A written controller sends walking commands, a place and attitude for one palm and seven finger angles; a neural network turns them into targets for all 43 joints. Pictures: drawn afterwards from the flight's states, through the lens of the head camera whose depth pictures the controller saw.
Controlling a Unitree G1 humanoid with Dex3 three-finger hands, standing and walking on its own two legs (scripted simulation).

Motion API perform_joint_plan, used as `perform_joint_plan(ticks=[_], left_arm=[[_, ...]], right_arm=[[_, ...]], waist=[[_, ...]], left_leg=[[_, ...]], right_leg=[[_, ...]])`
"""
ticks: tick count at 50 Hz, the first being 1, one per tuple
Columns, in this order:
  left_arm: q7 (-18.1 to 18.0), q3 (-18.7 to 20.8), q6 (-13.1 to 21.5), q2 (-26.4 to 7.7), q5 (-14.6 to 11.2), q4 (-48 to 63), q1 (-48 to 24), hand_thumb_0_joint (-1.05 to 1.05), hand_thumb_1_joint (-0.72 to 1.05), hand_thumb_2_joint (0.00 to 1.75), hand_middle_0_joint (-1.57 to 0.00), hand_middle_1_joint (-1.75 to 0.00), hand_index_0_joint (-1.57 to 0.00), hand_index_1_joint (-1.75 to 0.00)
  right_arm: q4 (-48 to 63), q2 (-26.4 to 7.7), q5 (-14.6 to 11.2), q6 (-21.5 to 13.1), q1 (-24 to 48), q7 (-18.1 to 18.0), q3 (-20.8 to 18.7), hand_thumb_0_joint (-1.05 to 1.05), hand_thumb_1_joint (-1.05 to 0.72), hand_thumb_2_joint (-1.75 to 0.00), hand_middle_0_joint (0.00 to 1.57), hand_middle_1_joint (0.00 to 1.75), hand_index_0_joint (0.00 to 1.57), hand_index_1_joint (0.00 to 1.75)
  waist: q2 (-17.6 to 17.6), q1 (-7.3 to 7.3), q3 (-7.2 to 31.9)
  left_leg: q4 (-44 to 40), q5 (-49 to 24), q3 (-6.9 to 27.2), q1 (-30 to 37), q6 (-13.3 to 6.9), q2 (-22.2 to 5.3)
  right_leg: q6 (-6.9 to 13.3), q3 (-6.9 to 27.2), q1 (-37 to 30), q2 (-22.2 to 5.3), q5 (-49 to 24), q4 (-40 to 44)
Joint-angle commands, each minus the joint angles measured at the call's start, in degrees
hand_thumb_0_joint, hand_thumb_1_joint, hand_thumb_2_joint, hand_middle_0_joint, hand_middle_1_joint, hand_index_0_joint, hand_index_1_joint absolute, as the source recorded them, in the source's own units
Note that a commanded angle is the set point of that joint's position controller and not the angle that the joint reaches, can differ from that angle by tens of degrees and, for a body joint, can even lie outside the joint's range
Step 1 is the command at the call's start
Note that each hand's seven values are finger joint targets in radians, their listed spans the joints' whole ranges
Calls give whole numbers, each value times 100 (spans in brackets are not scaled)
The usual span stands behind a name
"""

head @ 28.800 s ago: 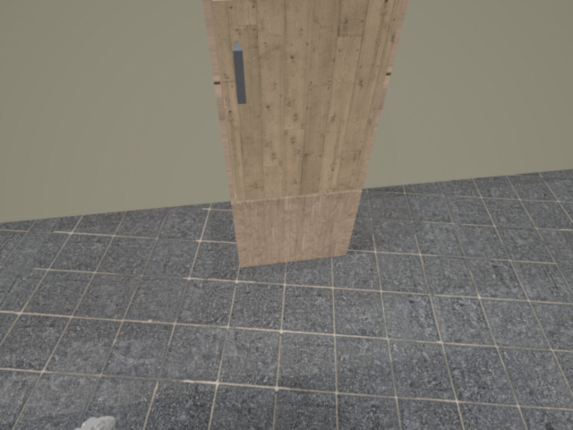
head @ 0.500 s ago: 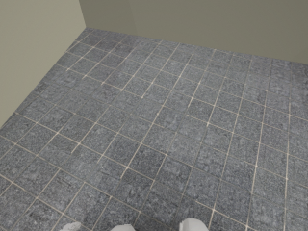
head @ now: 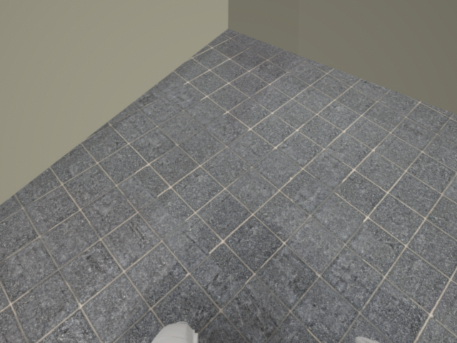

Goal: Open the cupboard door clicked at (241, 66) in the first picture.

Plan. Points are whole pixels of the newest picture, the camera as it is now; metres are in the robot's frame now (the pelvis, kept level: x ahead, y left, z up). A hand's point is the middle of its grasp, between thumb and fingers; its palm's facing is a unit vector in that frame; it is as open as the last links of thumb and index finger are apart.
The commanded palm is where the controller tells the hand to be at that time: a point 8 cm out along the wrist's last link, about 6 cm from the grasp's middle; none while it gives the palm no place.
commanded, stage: turn to face it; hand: left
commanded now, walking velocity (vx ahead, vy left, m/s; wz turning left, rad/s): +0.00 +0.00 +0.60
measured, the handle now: out of the picture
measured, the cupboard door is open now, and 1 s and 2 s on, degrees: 39 39 39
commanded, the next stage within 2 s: none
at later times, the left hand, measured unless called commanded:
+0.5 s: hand out of the picture +0.08 +0.21 -0.15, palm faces +0.26 -0.92 -0.29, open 7.4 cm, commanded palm none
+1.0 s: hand out of the picture -0.08 +0.20 -0.19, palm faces +0.59 -0.77 -0.24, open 7.4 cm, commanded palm none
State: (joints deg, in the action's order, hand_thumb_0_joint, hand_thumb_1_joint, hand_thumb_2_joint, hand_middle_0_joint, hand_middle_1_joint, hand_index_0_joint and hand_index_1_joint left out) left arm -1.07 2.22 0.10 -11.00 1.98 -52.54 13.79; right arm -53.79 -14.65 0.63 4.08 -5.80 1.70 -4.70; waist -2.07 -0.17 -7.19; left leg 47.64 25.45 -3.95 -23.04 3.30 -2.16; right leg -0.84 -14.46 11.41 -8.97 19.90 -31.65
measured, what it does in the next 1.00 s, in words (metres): steps on the spot, turning left: left foot, then right foot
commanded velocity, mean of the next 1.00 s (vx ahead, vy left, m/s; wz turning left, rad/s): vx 0.00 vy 0.00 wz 0.60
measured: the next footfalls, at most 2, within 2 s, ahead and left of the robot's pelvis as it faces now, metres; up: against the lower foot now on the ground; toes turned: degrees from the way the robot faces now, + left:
left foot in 0.08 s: +0.04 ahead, +0.13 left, +0.00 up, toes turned +9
right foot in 0.48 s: +0.09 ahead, -0.12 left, +0.00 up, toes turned +13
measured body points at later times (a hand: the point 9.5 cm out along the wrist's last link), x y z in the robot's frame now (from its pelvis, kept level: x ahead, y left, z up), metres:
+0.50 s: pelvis +0.02 -0.02 -0.01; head +0.07 -0.02 +0.44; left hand +0.07 +0.26 -0.13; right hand +0.15 -0.25 -0.16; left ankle +0.00 +0.12 -0.73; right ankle +0.06 -0.13 -0.74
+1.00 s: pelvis +0.02 +0.01 -0.01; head +0.05 +0.07 +0.43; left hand -0.11 +0.24 -0.18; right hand +0.26 -0.14 -0.14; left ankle -0.05 +0.08 -0.74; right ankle +0.06 -0.14 -0.70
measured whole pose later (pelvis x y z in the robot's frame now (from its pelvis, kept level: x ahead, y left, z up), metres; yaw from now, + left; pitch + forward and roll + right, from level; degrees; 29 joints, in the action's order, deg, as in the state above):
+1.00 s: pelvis +0.02 +0.01 -0.01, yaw +35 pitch +1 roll +0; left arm -1.2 4.3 -3.3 -14.9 1.4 -54.1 13.6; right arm -52.6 -12.4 0.9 1.5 -5.0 1.3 -3.8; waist -4.0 -1.1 -6.7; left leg 37.4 20.5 -4.5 -17.3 -2.2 -0.2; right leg -4.0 -8.3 21.7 -9.7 31.3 -54.9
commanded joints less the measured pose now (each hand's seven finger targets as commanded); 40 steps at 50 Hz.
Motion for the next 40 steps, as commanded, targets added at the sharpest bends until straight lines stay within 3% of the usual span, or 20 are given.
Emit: perform_joint_plan(ticks=[1, 2, 3, 4, 5, 6, 7, 10, 18, 20, 22, 23, 24, 25, 26, 27, 28, 30, 37, 40], left_arm=[[-37, 416, 86, -1380, -51, 259, 308, 0, 90, 90, -20, -30, -20, -30], [-16, 410, 77, -1332, -103, 296, 206, 0, 90, 90, -20, -30, -20, -30], [30, 360, 52, -1016, -152, 470, 69, 0, 90, 90, -20, -30, -20, -30], [30, 221, -3, -663, -156, 762, -327, 0, 90, 90, -20, -30, -20, -30], [-29, 221, -98, -846, -94, 849, -602, 0, 90, 90, -20, -30, -20, -30], [-64, 239, -119, -774, -70, 754, -736, 0, 90, 90, -20, -30, -20, -30], [-45, 268, -138, -750, -85, 611, -631, 0, 90, 90, -20, -30, -20, -30], [55, 289, -197, -769, -74, 362, -231, 0, 90, 90, -20, -30, -20, -30], [34, 249, -168, -667, -101, 573, -531, 0, 90, 90, -20, -30, -20, -30], [28, 247, -118, -675, -118, 578, -342, 0, 90, 90, -20, -30, -20, -30], [2, 284, -35, -700, -139, 483, 68, 0, 90, 90, -20, -30, -20, -30], [-28, 335, 45, -915, -113, 435, 345, 0, 90, 90, -20, -30, -20, -30], [-89, 446, 111, -1510, -9, 439, 457, 0, 90, 90, -20, -30, -20, -30], [-103, 424, 72, -1716, -40, 505, 384, 0, 90, 90, -20, -30, -20, -30], [-112, 353, 56, -1445, -58, 558, 113, 0, 90, 90, -20, -30, -20, -30], [-119, 300, 94, -1097, -76, 595, -232, 0, 90, 90, -20, -30, -20, -30], [-106, 239, 75, -1001, -93, 647, -467, 0, 90, 90, -20, -30, -20, -30], [-99, 200, 95, -819, -96, 669, -526, 0, 90, 90, -20, -30, -20, -30], [-115, 311, 118, -1034, -52, 370, 316, 0, 90, 90, -20, -30, -20, -30], [-101, 368, 83, -1157, -5, 309, 347, 0, 90, 90, -20, -30, -20, -30]], right_arm=[[496, -324, -7, -236, -96, -10, -2, 0, -90, -90, 20, 30, 20, 30], [379, -516, 22, -273, -505, -18, -65, 0, -90, -90, 20, 30, 20, 30], [286, -1171, 67, -328, -949, -59, -236, 0, -90, -90, 20, 30, 20, 30], [233, -1649, 30, -301, -1322, -131, -344, 0, -90, -90, 20, 30, 20, 30], [143, -1519, 11, -248, -1392, -153, -298, 0, -90, -90, 20, 30, 20, 30], [179, -1317, 36, -291, -1216, -215, -231, 0, -90, -90, 20, 30, 20, 30], [289, -1229, 50, -302, -817, -268, -222, 0, -90, -90, 20, 30, 20, 30], [459, -1018, 40, -339, -272, -263, -128, 0, -90, -90, 20, 30, 20, 30], [463, -993, 97, -298, -396, -214, -177, 0, -90, -90, 20, 30, 20, 30], [511, -1017, 94, -273, -284, -215, -198, 0, -90, -90, 20, 30, 20, 30], [579, -932, 55, -263, -114, -219, -220, 0, -90, -90, 20, 30, 20, 30], [600, -740, 1, -279, -146, -199, -202, 0, -90, -90, 20, 30, 20, 30], [657, -292, -57, -299, -355, -168, -148, 0, -90, -90, 20, 30, 20, 30], [698, -434, -18, -260, -298, -164, -192, 0, -90, -90, 20, 30, 20, 30], [635, -496, 22, -200, -315, -125, -186, 0, -90, -90, 20, 30, 20, 30], [432, -492, 51, -123, -365, -103, -212, 0, -90, -90, 20, 30, 20, 30], [323, -449, 52, -76, -432, -69, -214, 0, -90, -90, 20, 30, 20, 30], [248, -323, 33, -61, -510, -15, -161, 0, -90, -90, 20, 30, 20, 30], [312, -151, 11, -76, 116, -11, -31, 0, -90, -90, 20, 30, 20, 30], [385, -87, -14, -123, 241, 5, 17, 0, -90, -90, 20, 30, 20, 30]], waist=[[-928, 27, 1203], [-529, 288, 1429], [940, 563, 1798], [2109, 739, 1816], [1201, 683, 1673], [1244, 636, 1427], [1292, 430, 1181], [1110, 66, 912], [1143, 117, 716], [1288, 47, 785], [1100, -181, 974], [524, -313, 1149], [-1390, -321, 1358], [-1740, -317, 1210], [-1091, -167, 971], [-1195, 24, 747], [-1002, 169, 586], [-912, 241, 720], [-741, -162, 926], [-1067, -236, 918]], left_leg=[[-1596, -677, -439, 651, -161, 294], [-2245, -1588, -319, 1577, -265, 201], [-2427, -3298, 1306, 2837, -820, -1069], [-2427, -6016, 2836, 3080, -1675, -2236], [-2270, -5820, 2247, 2868, -1803, -2308], [-2390, -5332, 2117, 2391, -1685, -1962], [-2428, -4785, 1940, 2079, -1546, -1650], [-2708, -3588, 1405, 1453, -1191, -1080], [-2742, -2664, 1986, 925, -1278, -958], [-2534, -2843, 2150, 766, -1246, -908], [-2068, -2839, 2190, 351, -1055, -706], [-1553, -2066, 1948, -166, -753, -348], [-122, 24, 932, -1132, -235, 558], [1328, 1186, 755, -1177, -131, 610], [2122, 836, 971, -1103, -182, 370], [2504, 389, 1000, -1142, -116, 228], [2718, -40, 847, -1115, -37, 138], [2589, -436, 640, -1025, 46, 91], [893, 45, 148, -849, 121, 4], [-9, 198, -80, -426, 30, 17]], right_leg=[[342, 523, -905, -1174, -4436, -283], [123, 334, -361, -1057, -3968, -1021], [-238, 162, 1163, -421, -1304, -2286], [-479, 609, 2362, 211, 1931, -3363], [-376, 1241, 2430, 65, 1804, -3626], [-388, 1331, 2384, 57, 1510, -3611], [-431, 1408, 2370, 97, 1136, -3677], [-472, 1415, 2055, 253, 291, -3528], [-452, 1292, 1345, 623, 372, -1721], [-400, 1216, 850, 799, 354, -1103], [-347, 1178, -107, 849, -449, 74], [-286, 1509, -945, 454, -946, 995], [226, 3147, -1706, -1190, -1468, 1572], [771, 3682, -928, -2127, -2170, 1560], [954, 3156, -405, -1867, -1792, 1505], [744, 2929, -132, -1464, -1574, 1603], [598, 2372, -26, -1145, -1587, 1508], [449, 1564, -181, -827, -2322, 1325], [655, 1000, -1211, -1199, -3717, 916], [668, 862, -1124, -1297, -3796, 696]])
